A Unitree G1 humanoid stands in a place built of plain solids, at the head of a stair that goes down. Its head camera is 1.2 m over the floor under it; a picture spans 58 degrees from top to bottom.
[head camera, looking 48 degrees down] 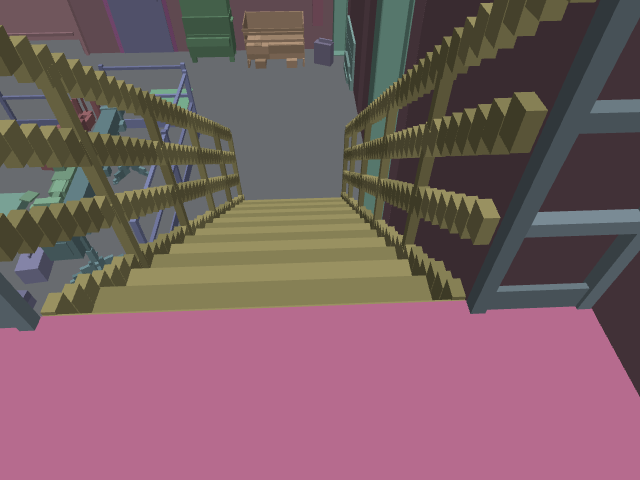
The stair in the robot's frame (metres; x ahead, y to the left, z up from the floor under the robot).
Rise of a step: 0.19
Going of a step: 0.24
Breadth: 1.38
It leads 3 degrees to the left of straight ahead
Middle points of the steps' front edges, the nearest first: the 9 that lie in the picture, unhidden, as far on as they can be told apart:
0.79 0.21 0.00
1.03 0.22 -0.18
1.27 0.23 -0.37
1.51 0.24 -0.55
1.75 0.25 -0.74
1.99 0.26 -0.93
2.23 0.27 -1.11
2.47 0.28 -1.30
2.71 0.29 -1.49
